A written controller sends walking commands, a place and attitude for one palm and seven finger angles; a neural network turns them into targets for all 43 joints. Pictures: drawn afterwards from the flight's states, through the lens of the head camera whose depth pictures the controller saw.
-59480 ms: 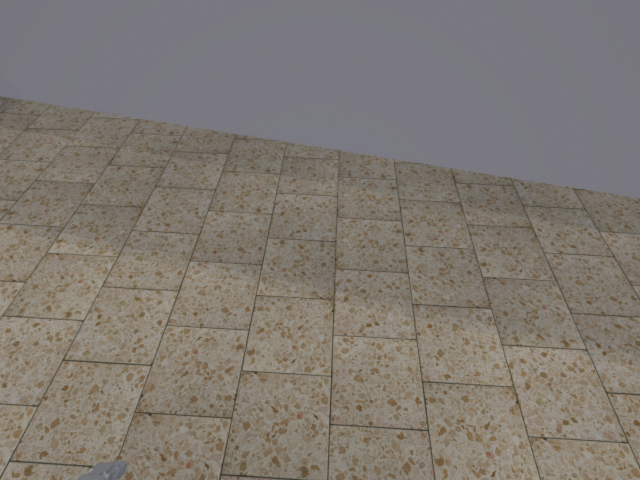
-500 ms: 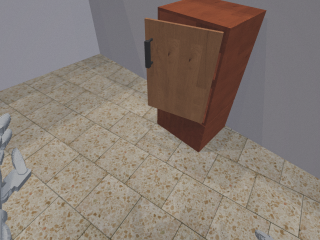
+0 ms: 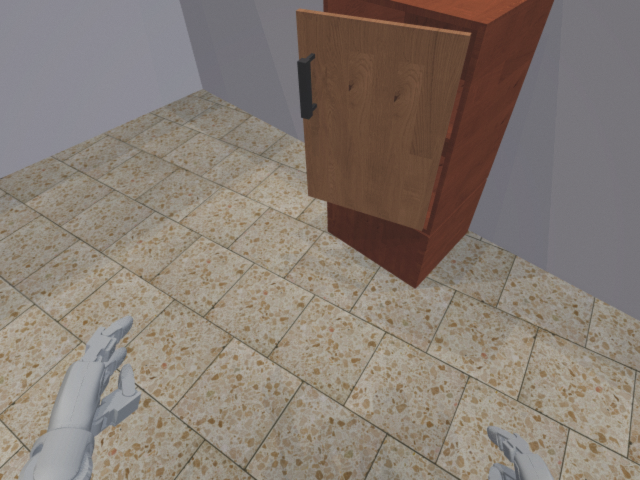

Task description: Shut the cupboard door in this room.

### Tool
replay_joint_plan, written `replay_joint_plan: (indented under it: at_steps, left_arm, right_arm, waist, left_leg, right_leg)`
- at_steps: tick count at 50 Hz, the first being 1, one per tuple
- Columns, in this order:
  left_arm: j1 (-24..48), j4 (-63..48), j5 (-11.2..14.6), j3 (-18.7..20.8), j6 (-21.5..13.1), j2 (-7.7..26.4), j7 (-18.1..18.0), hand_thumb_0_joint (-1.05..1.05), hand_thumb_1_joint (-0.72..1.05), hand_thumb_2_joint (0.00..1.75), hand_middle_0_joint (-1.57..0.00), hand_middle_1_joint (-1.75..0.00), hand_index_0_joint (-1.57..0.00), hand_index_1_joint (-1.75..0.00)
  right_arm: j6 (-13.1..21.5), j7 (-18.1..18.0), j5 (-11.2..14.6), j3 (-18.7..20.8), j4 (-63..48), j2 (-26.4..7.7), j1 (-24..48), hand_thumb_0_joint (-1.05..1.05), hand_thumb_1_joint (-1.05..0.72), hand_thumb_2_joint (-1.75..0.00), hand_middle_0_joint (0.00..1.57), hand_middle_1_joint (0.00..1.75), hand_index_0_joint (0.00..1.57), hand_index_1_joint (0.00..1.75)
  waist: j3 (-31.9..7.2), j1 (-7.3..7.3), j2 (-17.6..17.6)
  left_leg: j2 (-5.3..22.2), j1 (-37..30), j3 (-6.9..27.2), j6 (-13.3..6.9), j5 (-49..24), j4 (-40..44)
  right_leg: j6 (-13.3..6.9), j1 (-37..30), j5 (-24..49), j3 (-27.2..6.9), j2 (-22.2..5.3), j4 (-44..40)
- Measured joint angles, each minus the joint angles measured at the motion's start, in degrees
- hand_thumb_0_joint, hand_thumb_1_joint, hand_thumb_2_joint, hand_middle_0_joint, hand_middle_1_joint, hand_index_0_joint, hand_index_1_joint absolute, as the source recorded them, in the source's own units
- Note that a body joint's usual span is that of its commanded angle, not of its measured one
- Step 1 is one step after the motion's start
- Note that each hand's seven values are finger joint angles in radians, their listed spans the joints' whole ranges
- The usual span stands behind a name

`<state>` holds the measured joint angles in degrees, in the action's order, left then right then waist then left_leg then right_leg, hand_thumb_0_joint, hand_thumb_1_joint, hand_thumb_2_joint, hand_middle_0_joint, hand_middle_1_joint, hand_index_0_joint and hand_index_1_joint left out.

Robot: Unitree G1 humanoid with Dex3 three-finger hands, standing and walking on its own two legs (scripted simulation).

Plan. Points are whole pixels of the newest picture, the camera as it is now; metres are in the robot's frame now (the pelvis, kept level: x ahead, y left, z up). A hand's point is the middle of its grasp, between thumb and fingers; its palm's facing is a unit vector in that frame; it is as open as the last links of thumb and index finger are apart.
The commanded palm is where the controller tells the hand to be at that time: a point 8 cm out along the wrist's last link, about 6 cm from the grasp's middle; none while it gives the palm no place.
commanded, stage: let the arm hang, fingers relaxed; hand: left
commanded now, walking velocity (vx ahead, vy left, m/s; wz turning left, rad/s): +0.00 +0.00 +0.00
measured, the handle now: (309, 86) +1.04 +0.10 -0.01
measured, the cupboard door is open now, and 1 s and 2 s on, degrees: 17 17 17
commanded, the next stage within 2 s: look to check the result in 0.98 s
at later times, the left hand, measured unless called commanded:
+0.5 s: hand out of the picture -0.08 +0.21 -0.16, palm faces +0.00 -0.97 -0.22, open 7.3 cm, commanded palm none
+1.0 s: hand out of the picture -0.04 +0.18 -0.17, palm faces +0.00 -0.98 -0.17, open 7.4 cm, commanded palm none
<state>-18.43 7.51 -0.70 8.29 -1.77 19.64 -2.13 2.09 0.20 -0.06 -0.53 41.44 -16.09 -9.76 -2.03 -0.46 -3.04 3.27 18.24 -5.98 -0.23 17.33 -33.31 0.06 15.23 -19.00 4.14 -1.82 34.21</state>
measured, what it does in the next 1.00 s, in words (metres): stands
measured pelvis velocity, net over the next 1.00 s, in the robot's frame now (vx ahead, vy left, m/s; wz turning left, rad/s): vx -0.04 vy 0.02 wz -0.03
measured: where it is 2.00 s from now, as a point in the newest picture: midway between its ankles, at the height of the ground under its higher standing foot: outside the picture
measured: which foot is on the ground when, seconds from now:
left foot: down 0.00-1.00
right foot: down 0.00-1.00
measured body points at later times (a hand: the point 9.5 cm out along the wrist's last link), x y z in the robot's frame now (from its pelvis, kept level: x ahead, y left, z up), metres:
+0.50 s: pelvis -0.03 +0.02 +0.01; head -0.02 +0.02 +0.46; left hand -0.08 +0.26 -0.14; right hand -0.06 -0.20 -0.15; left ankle +0.00 +0.11 -0.73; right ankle -0.04 -0.12 -0.73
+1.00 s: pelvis -0.04 +0.02 +0.01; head -0.04 +0.02 +0.46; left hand -0.04 +0.23 -0.15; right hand -0.06 -0.20 -0.15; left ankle +0.00 +0.11 -0.73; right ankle -0.04 -0.12 -0.73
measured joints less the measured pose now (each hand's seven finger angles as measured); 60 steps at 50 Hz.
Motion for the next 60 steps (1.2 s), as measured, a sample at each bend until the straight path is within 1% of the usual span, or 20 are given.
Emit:
replay_joint_plan:
  at_steps: [2,3,5,7,8,9,11,13,16,19,28,36,42,48,60]
  left_arm:
    - [2.8,13.5,-0.4,-3.9,2.5,-2.2,1.2,0.0,0.9,0.9,-0.2,-0.3,-0.19,-0.3]
    - [3.8,19.5,-0.4,-5.7,3.5,-3.5,1.6,0.01,0.9,0.9,-0.2,-0.3,-0.19,-0.3]
    - [4.1,29.0,-0.5,-8.5,4.6,-5.8,2.1,0.01,0.91,0.9,-0.2,-0.3,-0.19,-0.3]
    - [3.5,36.5,-0.4,-10.1,5.0,-8.2,2.3,0.01,0.91,0.9,-0.2,-0.3,-0.2,-0.3]
    - [3.2,39.3,0.0,-9.8,4.8,-9.1,1.8,0.01,0.92,0.9,-0.21,-0.3,-0.2,-0.3]
    - [3.1,41.3,0.4,-8.4,4.3,-9.2,0.9,-0.01,0.95,0.9,-0.21,-0.3,-0.2,-0.3]
    - [2.8,44.8,0.1,-7.6,3.8,-8.2,0.8,-0.02,0.99,0.9,-0.21,-0.3,-0.21,-0.3]
    - [2.2,48.0,-0.1,-7.5,3.5,-7.4,1.1,-0.02,0.99,0.9,-0.21,-0.3,-0.2,-0.3]
    - [0.8,52.3,-0.2,-7.6,3.3,-6.8,1.2,-0.02,0.97,0.9,-0.21,-0.3,-0.2,-0.3]
    - [-0.5,55.6,-0.3,-7.8,3.1,-6.9,1.2,-0.01,0.95,0.9,-0.21,-0.3,-0.2,-0.3]
    - [-2.2,59.3,-0.3,-7.9,2.6,-9.1,0.7,0.0,0.92,0.9,-0.2,-0.3,-0.2,-0.3]
    - [-0.6,58.7,-0.5,-8.0,2.0,-11.5,0.4,0.0,0.91,0.9,-0.2,-0.3,-0.2,-0.3]
    - [0.8,57.8,-0.6,-8.0,1.6,-12.5,0.4,0.0,0.91,0.9,-0.2,-0.3,-0.2,-0.3]
    - [1.4,57.5,-0.7,-7.8,1.5,-12.1,0.4,0.01,0.91,0.9,-0.2,-0.3,-0.2,-0.3]
    - [1.8,57.9,-0.6,-7.4,1.4,-9.3,0.7,0.0,0.91,0.9,-0.2,-0.3,-0.2,-0.3]
  right_arm:
    - [-1.4,0.1,-0.5,0.0,1.6,-0.6,1.3,0.01,-0.9,-0.9,0.2,0.3,0.2,0.3]
    - [-1.9,0.1,-0.7,0.1,2.2,-0.6,1.7,0.01,-0.9,-0.9,0.2,0.3,0.2,0.3]
    - [-2.5,-0.1,-1.0,0.1,3.7,-0.1,1.5,0.01,-0.9,-0.9,0.2,0.3,0.2,0.3]
    - [-2.9,-0.2,-1.1,-0.1,6.0,0.6,0.7,0.0,-0.91,-0.9,0.2,0.3,0.2,0.29]
    - [-3.1,-0.3,-1.1,-0.1,7.4,1.1,0.0,0.0,-0.91,-0.9,0.2,0.3,0.2,0.29]
    - [-3.3,-0.5,-1.1,-0.1,8.9,1.7,-0.8,0.0,-0.91,-0.9,0.2,0.3,0.2,0.29]
    - [-3.7,-0.6,-1.2,-0.2,12.2,2.8,-2.4,0.0,-0.91,-0.9,0.2,0.3,0.2,0.29]
    - [-4.1,-0.8,-1.2,-0.1,14.9,3.7,-3.8,0.0,-0.91,-0.9,0.2,0.3,0.2,0.29]
    - [-4.2,-1.0,-1.0,0.1,18.0,4.8,-5.5,0.0,-0.91,-0.9,0.2,0.3,0.2,0.29]
    - [-4.0,-1.2,-0.8,0.3,20.1,5.7,-6.8,0.0,-0.91,-0.9,0.2,0.3,0.2,0.29]
    - [-3.2,-1.5,-0.5,0.7,23.2,7.8,-9.0,0.0,-0.91,-0.9,0.2,0.3,0.2,0.29]
    - [-2.8,-1.7,-0.6,1.0,23.5,8.7,-8.9,0.0,-0.91,-0.9,0.2,0.3,0.2,0.29]
    - [-2.5,-1.7,-0.6,1.3,23.0,8.6,-8.5,0.0,-0.91,-0.9,0.2,0.3,0.2,0.29]
    - [-2.3,-1.8,-0.6,1.4,22.7,8.2,-8.1,0.0,-0.91,-0.9,0.2,0.3,0.2,0.29]
    - [-2.4,-1.6,-0.6,1.7,22.8,6.0,-6.6,0.0,-0.91,-0.9,0.2,0.3,0.2,0.29]
  waist:
    - [0.7,0.41,0.8]
    - [1.5,1.01,1.0]
    - [2.8,2.03,2.4]
    - [3.6,2.34,4.0]
    - [3.9,2.28,4.7]
    - [4.1,1.93,5.3]
    - [4.3,1.04,6.0]
    - [4.4,0.47,6.0]
    - [4.4,0.18,5.3]
    - [4.5,0.26,4.4]
    - [4.4,0.58,2.7]
    - [3.3,0.84,2.8]
    - [2.7,1.08,3.2]
    - [2.8,1.19,3.4]
    - [4.2,1.01,3.0]
  left_leg:
    - [-0.8,0.3,-1.0,-0.3,0.4,-0.9]
    - [-0.9,-0.2,-1.1,-0.4,-0.2,-0.7]
    - [-1.3,-1.5,-1.3,-0.6,-0.8,0.6]
    - [-1.4,-2.9,-1.3,-0.6,-1.6,2.0]
    - [-1.3,-3.4,-1.2,-0.6,-2.1,2.7]
    - [-1.2,-3.7,-0.8,-0.6,-2.6,3.4]
    - [-1.0,-4.5,-0.4,-0.5,-3.6,4.9]
    - [-0.8,-5.2,-0.2,-0.6,-4.4,6.2]
    - [-0.9,-6.1,-0.4,-0.8,-5.4,8.0]
    - [-1.3,-6.8,-0.9,-1.1,-6.3,9.4]
    - [-2.2,-7.6,-2.1,-1.9,-7.5,11.2]
    - [-2.4,-7.7,-2.6,-2.1,-7.7,11.2]
    - [-2.2,-7.4,-2.7,-2.0,-7.8,11.1]
    - [-2.0,-7.4,-2.5,-1.8,-7.8,11.0]
    - [-1.6,-7.5,-2.3,-1.4,-8.1,11.5]
  right_leg:
    - [0.6,-0.3,-2.5,-1.0,-0.8,-0.6]
    - [0.9,-0.3,-1.6,-1.1,-1.0,-0.2]
    - [1.1,-1.2,-0.9,-1.2,-1.3,-0.5]
    - [1.1,-2.6,-0.4,-1.3,-1.3,-1.9]
    - [1.0,-3.3,0.1,-1.0,-1.1,-2.9]
    - [1.0,-4.0,0.8,-0.7,-0.9,-4.1]
    - [0.8,-5.4,2.3,-0.2,-0.5,-6.7]
    - [0.7,-6.5,3.6,0.0,-0.2,-9.0]
    - [0.9,-7.6,5.1,-0.1,-0.1,-11.3]
    - [1.1,-8.1,6.1,-0.5,-0.4,-12.5]
    - [1.8,-7.7,6.7,-1.6,-1.3,-12.4]
    - [1.9,-7.1,6.6,-2.2,-1.5,-11.5]
    - [1.8,-6.7,6.6,-2.3,-1.4,-11.1]
    - [1.6,-6.8,6.6,-2.1,-1.1,-11.3]
    - [1.3,-7.1,6.9,-1.9,-0.7,-12.0]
